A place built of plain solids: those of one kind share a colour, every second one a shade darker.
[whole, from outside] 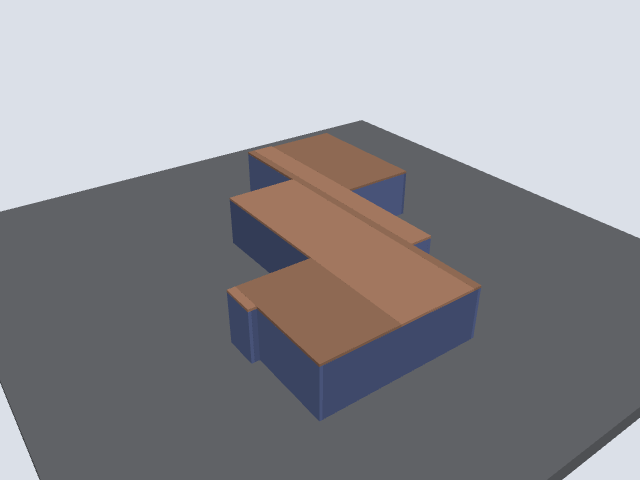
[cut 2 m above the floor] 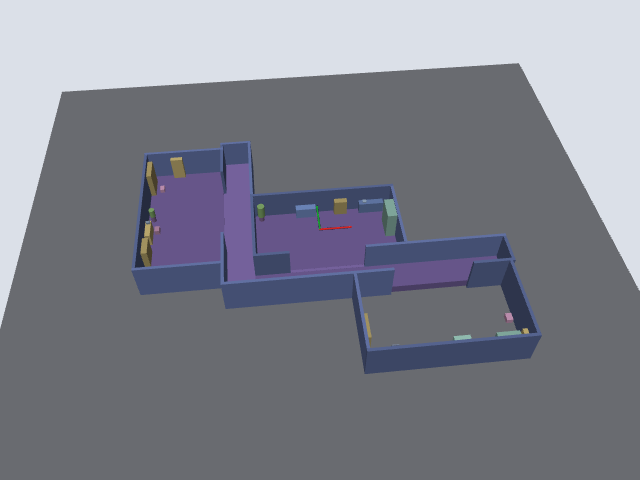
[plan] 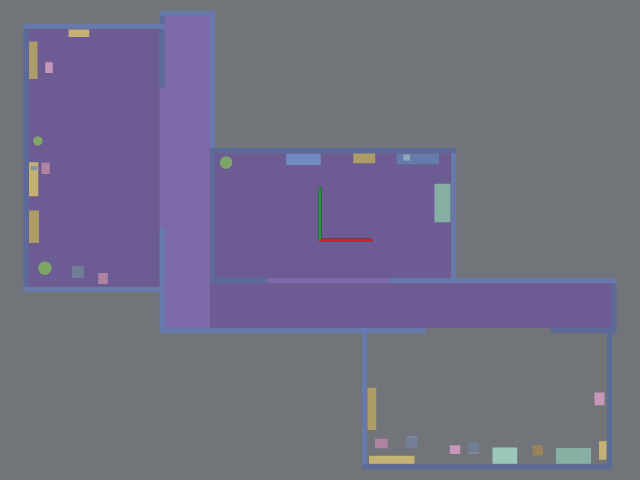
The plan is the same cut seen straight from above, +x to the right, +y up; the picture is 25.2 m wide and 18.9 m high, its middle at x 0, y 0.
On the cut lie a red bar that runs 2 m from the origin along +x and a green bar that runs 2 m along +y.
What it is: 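A storey of a split-level house; a hall and three lower rooms open beside it; the rooms' floors lie 0.58 m, 0.170 m and not at all below the hall's; a bare drop, one riser, a flush line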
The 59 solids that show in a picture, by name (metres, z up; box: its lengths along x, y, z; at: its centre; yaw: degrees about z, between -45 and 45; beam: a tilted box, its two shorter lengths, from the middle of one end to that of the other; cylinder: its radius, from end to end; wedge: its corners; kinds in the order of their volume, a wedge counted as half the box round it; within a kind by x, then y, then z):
{
 "floor_1": {"box": [5.16, 10.16, 0.46], "at": [-8.89, 3.23, 0.18]},
 "floor_2": {"box": [0.2, 5.53, 0.46], "at": [-6.21, 3.25, 0.18]},
 "floor_3": {"box": [1.78, 12.3, 0.63], "at": [-5.22, 2.68, 0.26]},
 "floor_4": {"box": [4.78, 0.2, 0.63], "at": [0.32, -1.6, 0.26]},
 "floor_5": {"box": [9.3, 4.93, 0.63], "at": [0.52, 0.96, 0.26]},
 "floor_6": {"box": [15.81, 1.76, 0.63], "at": [3.57, -2.59, 0.26]},
 "wall_1": {"box": [0.2, 10.16, 3.39], "at": [-11.58, 3.23, 1.65]},
 "wall_2": {"box": [5.56, 0.2, 3.39], "at": [-8.89, -1.94, 1.65]},
 "wall_3": {"box": [5.56, 0.2, 3.39], "at": [-8.89, 8.41, 1.65]},
 "wall_4": {"box": [0.2, 1.42, 3.39], "at": [-6.21, -2.76, 1.65]},
 "wall_5": {"box": [0.2, 2.33, 3.39], "at": [-6.21, -0.68, 1.65]},
 "wall_6": {"box": [0.2, 2.29, 3.39], "at": [-6.21, 7.17, 1.65]},
 "wall_7": {"box": [0.2, 0.32, 3.39], "at": [-6.21, 8.67, 1.65]},
 "wall_8": {"box": [2.18, 0.2, 3.39], "at": [-5.22, 8.93, 1.65]},
 "wall_9": {"box": [0.2, 4.93, 3.39], "at": [-4.23, 0.96, 1.65]},
 "wall_10": {"box": [0.2, 5.21, 3.39], "at": [-4.23, 6.22, 1.65]},
 "wall_11": {"box": [2.27, 0.2, 3.39], "at": [-3.2, -1.6, 1.65]},
 "wall_12": {"box": [10.48, 0.2, 3.39], "at": [-1.08, -3.57, 1.65]},
 "wall_13": {"box": [9.7, 0.2, 3.39], "at": [0.52, 3.52, 1.65]},
 "wall_14": {"box": [0.2, 5.16, 3.39], "at": [1.75, -6.25, 1.65]},
 "wall_15": {"box": [0.2, 4.93, 3.39], "at": [5.26, 0.96, 1.65]},
 "wall_16": {"box": [9.85, 0.2, 3.39], "at": [6.58, -8.93, 1.65]},
 "wall_17": {"box": [8.96, 0.2, 3.39], "at": [7.2, -1.6, 1.65]},
 "wall_18": {"box": [2.6, 0.2, 3.39], "at": [10.38, -3.57, 1.65]},
 "wall_19": {"box": [0.2, 5.16, 3.39], "at": [11.4, -6.25, 1.65]},
 "wall_20": {"box": [0.2, 1.76, 3.39], "at": [11.58, -2.59, 1.65]},
 "roof_1": {"box": [7.54, 4.89, 0.16], "at": [-7.91, 6.07, 3.42]},
 "roof_2": {"box": [2.18, 0.52, 0.16], "at": [-5.22, 8.77, 3.42]},
 "roof_3": {"box": [17.04, 5.13, 0.16], "at": [-3.16, 1.06, 3.42]},
 "roof_4": {"box": [23.35, 0.54, 0.16], "at": [0.0, -1.77, 3.42]},
 "roof_5": {"box": [17.99, 1.62, 0.16], "at": [2.68, -2.86, 3.42]},
 "roof_6": {"box": [9.85, 5.36, 0.16], "at": [6.58, -6.35, 3.42]},
 "wardrobe_1": {"box": [0.64, 1.51, 2.17], "at": [4.83, 1.46, 1.66]},
 "wardrobe_2": {"box": [0.98, 0.64, 1.95], "at": [7.28, -8.49, 0.93]},
 "wardrobe_3": {"box": [1.38, 0.62, 1.97], "at": [9.98, -8.5, 0.93]},
 "case_1": {"box": [0.34, 1.48, 1.93], "at": [-11.29, 7.08, 1.37]},
 "case_2": {"box": [0.37, 1.35, 0.94], "at": [-11.27, 2.39, 0.88]},
 "case_3": {"box": [0.39, 1.29, 1.39], "at": [-11.26, 0.52, 1.1]},
 "case_4": {"box": [0.82, 0.3, 1.73], "at": [-9.5, 8.14, 1.27]},
 "case_5": {"box": [0.87, 0.38, 1.17], "at": [1.74, 3.21, 1.16]},
 "case_6": {"box": [0.35, 1.67, 1.49], "at": [2.04, -6.65, 0.69]},
 "case_7": {"box": [1.79, 0.32, 1.01], "at": [2.83, -8.65, 0.46]},
 "case_8": {"box": [0.3, 0.73, 1.66], "at": [11.13, -8.29, 0.78]},
 "sideboard_1": {"box": [1.36, 0.45, 0.81], "at": [-0.65, 3.18, 0.98]},
 "sideboard_2": {"box": [1.67, 0.42, 0.85], "at": [3.85, 3.19, 1.0]},
 "bush_1": {"cylinder": 0.19, "from": [-11.11, 3.9, 0.92], "to": [-11.11, 3.9, 1.5]},
 "bush_2": {"cylinder": 0.26, "from": [-10.83, -1.11, 0.69], "to": [-10.83, -1.11, 1.26]},
 "bush_3": {"cylinder": 0.25, "from": [-3.7, 3.05, 1.03], "to": [-3.7, 3.05, 1.94]},
 "toybox_1": {"box": [0.33, 0.44, 0.36], "at": [-10.8, 2.82, 0.59]},
 "toybox_2": {"box": [0.3, 0.43, 0.29], "at": [-10.67, 6.79, 0.55]},
 "toybox_3": {"box": [0.38, 0.44, 0.33], "at": [-8.54, -1.52, 0.57]},
 "toybox_4": {"box": [0.51, 0.37, 0.36], "at": [2.42, -8.02, 0.13]},
 "toybox_5": {"box": [0.41, 0.35, 0.39], "at": [5.32, -8.26, 0.15]},
 "toybox_6": {"box": [0.4, 0.51, 0.38], "at": [11.01, -6.25, 0.14]},
 "chair_1": {"box": [0.47, 0.41, 0.44], "at": [-9.54, -1.23, 0.63]},
 "chair_2": {"box": [0.45, 0.41, 0.51], "at": [3.62, -7.98, 0.2]},
 "chair_3": {"box": [0.43, 0.41, 0.5], "at": [6.06, -8.16, 0.2]},
 "basket_1": {"box": [0.41, 0.41, 0.32], "at": [8.57, -8.29, 0.11]},
 "books_1": {"box": [0.26, 0.24, 0.08], "at": [3.42, 3.25, 1.47]}
}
